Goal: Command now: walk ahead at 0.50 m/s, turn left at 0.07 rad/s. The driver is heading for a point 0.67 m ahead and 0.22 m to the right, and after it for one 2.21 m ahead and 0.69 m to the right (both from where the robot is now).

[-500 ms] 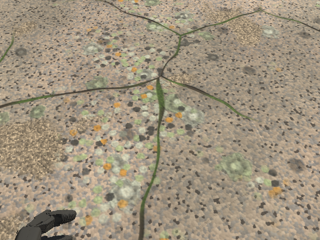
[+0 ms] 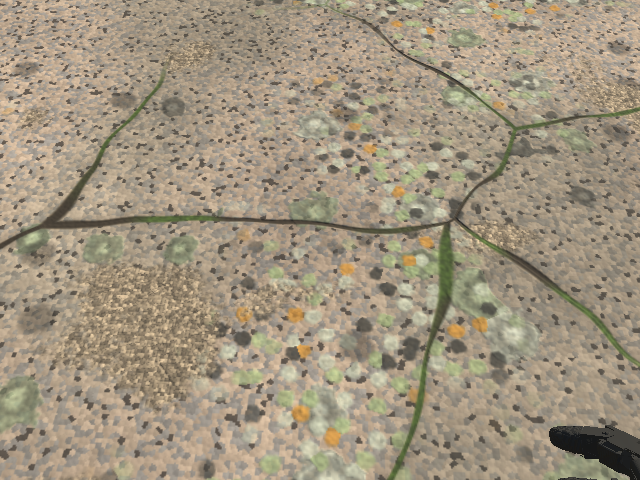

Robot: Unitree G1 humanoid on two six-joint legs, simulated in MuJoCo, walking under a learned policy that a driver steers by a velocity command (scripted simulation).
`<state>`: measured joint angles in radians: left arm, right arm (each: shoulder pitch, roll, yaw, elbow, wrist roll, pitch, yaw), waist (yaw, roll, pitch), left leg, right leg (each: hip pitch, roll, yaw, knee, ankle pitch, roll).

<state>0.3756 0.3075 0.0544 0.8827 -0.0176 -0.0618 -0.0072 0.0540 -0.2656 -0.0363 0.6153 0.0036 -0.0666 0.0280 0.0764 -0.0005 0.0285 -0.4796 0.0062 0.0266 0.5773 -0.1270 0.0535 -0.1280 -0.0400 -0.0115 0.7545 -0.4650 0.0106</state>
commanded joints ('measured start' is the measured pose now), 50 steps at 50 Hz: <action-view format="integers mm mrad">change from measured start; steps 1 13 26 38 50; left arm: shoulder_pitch -52 -218 -181 -233 -160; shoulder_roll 136 23 138 165 107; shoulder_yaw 16 -8 50 70 72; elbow -120 -138 -252 -304 -288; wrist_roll -21 12 8 13 -3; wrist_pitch -53 8 38 94 122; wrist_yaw -8 -10 -7 38 31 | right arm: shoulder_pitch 341 170 154 102 53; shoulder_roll -198 -155 -144 -112 -130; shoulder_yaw -65 -51 -46 -47 -54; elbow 28 100 87 67 21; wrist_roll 3 -27 1 -2 -17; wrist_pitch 0 -19 50 55 54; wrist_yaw -9 -35 -56 -60 -74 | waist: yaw -184 -88 -53 -62 -60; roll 173 77 -45 -156 134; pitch -242 -63 -226 -162 -46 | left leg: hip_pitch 751 290 -189 71 314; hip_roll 350 180 -5 -41 228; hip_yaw -614 18 -124 -120 -189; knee -263 -361 681 146 -254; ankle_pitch -189 538 -421 -210 206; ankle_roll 236 139 -91 -123 127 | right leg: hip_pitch -682 -353 101 -162 -528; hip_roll -9 -33 -221 -89 91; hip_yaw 95 38 444 457 97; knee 539 -48 -385 -435 457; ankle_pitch -45 516 660 248 80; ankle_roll -29 18 -306 -216 80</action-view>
